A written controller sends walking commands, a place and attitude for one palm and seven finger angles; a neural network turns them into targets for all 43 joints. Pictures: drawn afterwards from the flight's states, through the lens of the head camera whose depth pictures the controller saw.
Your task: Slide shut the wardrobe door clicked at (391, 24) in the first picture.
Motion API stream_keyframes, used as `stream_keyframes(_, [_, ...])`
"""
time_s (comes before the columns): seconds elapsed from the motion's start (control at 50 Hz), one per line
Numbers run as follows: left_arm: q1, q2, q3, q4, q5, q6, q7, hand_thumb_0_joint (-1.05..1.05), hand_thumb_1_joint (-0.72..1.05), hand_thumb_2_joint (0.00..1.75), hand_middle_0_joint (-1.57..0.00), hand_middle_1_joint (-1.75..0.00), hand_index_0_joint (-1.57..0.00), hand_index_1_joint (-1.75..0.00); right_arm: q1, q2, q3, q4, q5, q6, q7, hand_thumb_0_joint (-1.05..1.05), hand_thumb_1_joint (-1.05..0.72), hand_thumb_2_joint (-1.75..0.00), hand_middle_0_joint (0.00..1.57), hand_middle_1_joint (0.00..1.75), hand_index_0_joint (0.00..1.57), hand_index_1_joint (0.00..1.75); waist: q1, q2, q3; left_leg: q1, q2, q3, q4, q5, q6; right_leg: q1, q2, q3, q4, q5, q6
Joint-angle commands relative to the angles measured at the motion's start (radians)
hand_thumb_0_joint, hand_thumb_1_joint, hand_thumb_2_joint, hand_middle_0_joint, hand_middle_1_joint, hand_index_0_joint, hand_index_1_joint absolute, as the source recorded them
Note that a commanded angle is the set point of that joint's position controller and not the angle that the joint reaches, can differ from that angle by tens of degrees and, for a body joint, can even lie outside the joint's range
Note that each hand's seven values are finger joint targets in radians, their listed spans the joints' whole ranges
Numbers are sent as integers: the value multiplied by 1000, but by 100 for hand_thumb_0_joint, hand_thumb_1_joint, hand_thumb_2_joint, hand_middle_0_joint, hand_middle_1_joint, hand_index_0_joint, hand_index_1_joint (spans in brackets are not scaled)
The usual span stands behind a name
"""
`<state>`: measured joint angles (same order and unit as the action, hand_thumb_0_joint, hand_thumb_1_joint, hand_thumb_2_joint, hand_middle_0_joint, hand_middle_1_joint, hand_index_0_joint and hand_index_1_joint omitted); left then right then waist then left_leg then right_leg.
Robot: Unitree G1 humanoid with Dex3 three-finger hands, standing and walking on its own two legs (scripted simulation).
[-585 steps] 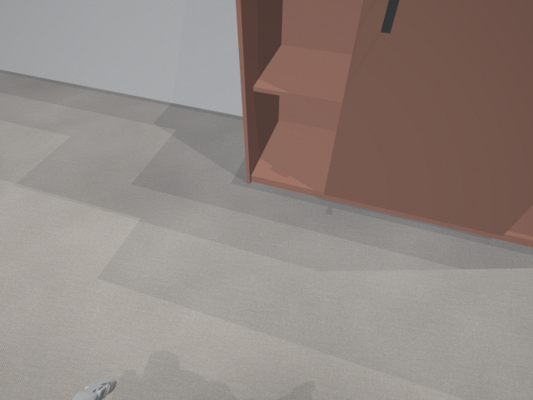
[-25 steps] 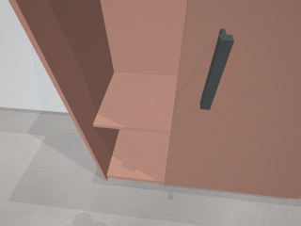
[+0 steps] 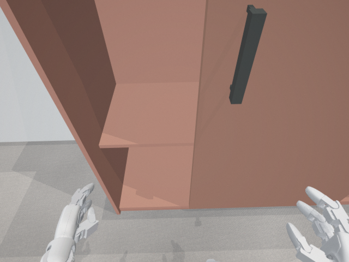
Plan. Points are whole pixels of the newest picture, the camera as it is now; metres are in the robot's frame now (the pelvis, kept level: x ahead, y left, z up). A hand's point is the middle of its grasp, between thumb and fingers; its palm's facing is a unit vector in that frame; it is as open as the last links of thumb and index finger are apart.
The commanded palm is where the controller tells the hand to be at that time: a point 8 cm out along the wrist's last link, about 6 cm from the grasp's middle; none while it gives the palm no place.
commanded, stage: raise the hand with hooked fingers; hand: right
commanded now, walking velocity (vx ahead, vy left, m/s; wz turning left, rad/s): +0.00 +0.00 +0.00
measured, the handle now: (242, 58) +0.50 -0.15 +0.23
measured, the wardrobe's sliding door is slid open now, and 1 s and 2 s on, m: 0.39 0.39 0.39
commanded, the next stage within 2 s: move the hooked fingers beside the handle in 1.56 s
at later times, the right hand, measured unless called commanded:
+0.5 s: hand (323, 169) +0.26 -0.27 +0.14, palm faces +0.01 +1.00 -0.06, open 12.3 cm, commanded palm +0.23 -0.32 +0.16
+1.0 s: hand out of the picture +0.27 -0.33 +0.24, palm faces +0.07 +0.99 -0.14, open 14.0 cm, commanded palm +0.23 -0.38 +0.25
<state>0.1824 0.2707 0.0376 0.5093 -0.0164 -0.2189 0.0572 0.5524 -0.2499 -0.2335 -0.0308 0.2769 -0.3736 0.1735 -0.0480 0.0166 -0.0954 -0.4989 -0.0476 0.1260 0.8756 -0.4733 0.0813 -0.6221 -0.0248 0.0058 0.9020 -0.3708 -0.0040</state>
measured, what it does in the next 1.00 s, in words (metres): shifts its weight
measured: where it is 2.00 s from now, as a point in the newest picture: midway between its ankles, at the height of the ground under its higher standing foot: outside the picture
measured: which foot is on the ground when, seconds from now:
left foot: down 0.00-1.00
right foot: down 0.00-1.00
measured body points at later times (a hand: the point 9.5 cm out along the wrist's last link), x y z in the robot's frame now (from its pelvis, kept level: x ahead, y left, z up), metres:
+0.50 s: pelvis +0.02 -0.03 +0.03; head +0.03 -0.03 +0.48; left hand +0.17 +0.23 -0.05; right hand +0.25 -0.32 +0.15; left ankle -0.01 +0.07 -0.69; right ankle +0.05 -0.12 -0.69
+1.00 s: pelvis +0.00 -0.06 +0.04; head -0.02 -0.06 +0.49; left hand +0.21 +0.13 -0.02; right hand +0.26 -0.38 +0.25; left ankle -0.01 +0.07 -0.69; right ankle +0.05 -0.12 -0.69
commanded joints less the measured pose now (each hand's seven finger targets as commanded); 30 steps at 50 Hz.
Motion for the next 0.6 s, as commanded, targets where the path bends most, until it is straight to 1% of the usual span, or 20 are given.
stream_keyframes(0.0, [-14,101,-15,-38,-15,-90,24,0,90,90,-20,-30,-20,-30,-399,-150,27,-337,59,-233,107,0,-25,-62,25,72,25,72,136,-131,-29,-71,58,-239,-268,125,-78,137,17,26,-46,74,-44])
stream_keyframes(0.04, [-17,123,-25,-18,-30,-107,39,0,90,90,-20,-30,-20,-30,-390,-172,45,-183,68,-161,196,0,-20,-60,25,75,25,75,136,-56,29,-64,67,-266,-325,44,-97,98,18,32,-63,19,-47])
stream_keyframes(0.08, [-21,134,-26,-11,-43,-103,51,0,90,90,-20,-30,-20,-30,-396,-228,-9,-35,77,-31,252,0,-15,-58,25,78,25,78,109,4,53,-46,78,-296,-366,-18,-109,61,18,36,-79,0,-48])
stream_keyframes(0.12, [-54,134,-30,-28,-49,-95,61,0,90,90,-20,-30,-20,-30,-436,-303,-101,7,90,94,276,0,-11,-56,26,81,26,81,69,35,-6,43,110,-313,-380,-10,-115,42,21,44,-110,11,-40])
stream_keyframes(0.14, [-74,131,-36,-37,-49,-91,64,0,90,90,-20,-30,-20,-30,-445,-339,-151,18,106,151,277,0,-8,-55,26,82,26,82,46,49,-43,104,132,-327,-384,32,-123,45,20,58,-123,28,-36])
stream_keyframes(0.16, [-91,121,-37,-45,-44,-90,64,0,90,90,-20,-30,-20,-30,-445,-357,-203,6,125,188,265,0,-6,-54,26,84,26,84,20,58,-85,162,152,-337,-377,105,-132,49,20,68,-130,56,-29])
stream_keyframes(0.18, [-93,115,-39,-48,-39,-91,58,0,90,90,-20,-30,-20,-30,-430,-398,-274,-7,141,208,245,0,-4,-53,26,86,26,86,-12,33,-140,220,158,-331,-354,208,-137,74,19,72,-138,101,-24])
stream_keyframes(0.2, [-87,95,-43,-53,-35,-96,48,0,90,90,-20,-30,-20,-30,-423,-381,-308,-78,160,204,222,0,-1,-52,26,87,26,87,-28,2,-209,275,158,-306,-331,349,-138,110,21,68,-153,167,-21])
stream_keyframes(0.24, [-66,76,-42,-61,-32,-114,33,0,90,90,-20,-30,-20,-30,-370,-357,-351,-171,179,169,174,0,3,-50,27,90,27,90,-39,-10,-253,301,127,-241,-299,544,-141,187,23,47,-184,262,-23])
stream_keyframes(0.28, [-47,71,-38,-50,-28,-135,17,0,90,90,-20,-30,-20,-30,-331,-324,-337,-221,169,128,147,0,8,-48,27,93,27,93,-39,0,-253,311,105,-203,-279,687,-145,233,24,32,-200,329,-27])
stream_keyframes(0.3, [-37,78,-34,-44,-29,-145,10,0,90,90,-20,-30,-20,-30,-321,-279,-286,-226,156,117,148,0,10,-47,27,94,27,94,-23,-24,-215,274,98,-186,-279,726,-143,254,27,20,-211,338,-30])
stream_keyframes(0.34, [-23,97,-26,-29,-35,-158,4,0,90,90,-20,-30,-20,-30,-332,-240,-217,-191,127,128,162,0,15,-45,27,98,27,98,-1,-50,-150,198,74,-140,-290,669,-131,299,22,12,-239,343,-37])
stream_keyframes(0.36, [-19,105,-22,-24,-42,-161,6,0,90,90,-20,-30,-20,-30,-343,-229,-186,-163,118,150,173,0,17,-44,28,99,28,99,13,-46,-102,152,57,-116,-305,588,-119,311,17,13,-258,329,-41])
stream_keyframes(0.38, [-25,114,-20,-19,-46,-165,12,0,90,90,-20,-30,-20,-30,-358,-213,-157,-135,110,181,188,0,20,-43,28,100,28,100,16,-28,-47,130,48,-111,-324,536,-112,310,14,15,-267,317,-46])
stream_keyframes(0.42, [-20,132,-18,-21,-56,-170,26,0,90,90,-20,-30,-20,-30,-412,-266,-170,-130,111,232,203,0,24,-41,28,103,28,103,20,-22,-26,111,36,-87,-350,403,-92,323,13,25,-308,263,-47])
stream_keyframes(0.44, [-23,136,-20,-24,-57,-172,34,0,90,90,-20,-30,-20,-30,-444,-289,-181,-162,109,248,205,0,27,-40,28,105,28,105,16,-41,-55,122,33,-78,-355,364,-84,350,13,32,-325,255,-48])
stream_keyframes(0.48, [-41,132,-24,-26,-50,-177,45,0,90,90,-20,-30,-20,-30,-512,-357,-231,-276,100,255,182,0,31,-38,29,108,29,108,1,-88,-112,162,31,-66,-357,366,-71,415,11,40,-342,293,-49])
stream_keyframes(0.5, [-39,125,-26,-30,-46,-181,45,0,90,90,-20,-30,-20,-30,-546,-387,-261,-345,97,249,165,0,34,-37,29,110,29,110,-3,-124,-179,188,33,-59,-353,380,-66,464,10,48,-350,327,-47])
stream_keyframes(0.54, [-38,114,-35,-24,-40,-182,45,0,90,90,-20,-30,-20,-30,-564,-388,-280,-397,93,233,132,0,38,-35,29,112,29,112,-3,-129,-201,198,26,-42,-352,375,-62,516,-1,68,-369,369,-33])
stream_keyframes(0.58, [-37,112,-43,-4,-35,-181,41,0,90,90,-20,-30,-20,-30,-587,-398,-295,-412,96,222,109,0,43,-33,29,115,29,115,-5,-163,-195,205,19,-38,-367,365,-57,543,-6,80,-385,386,-20])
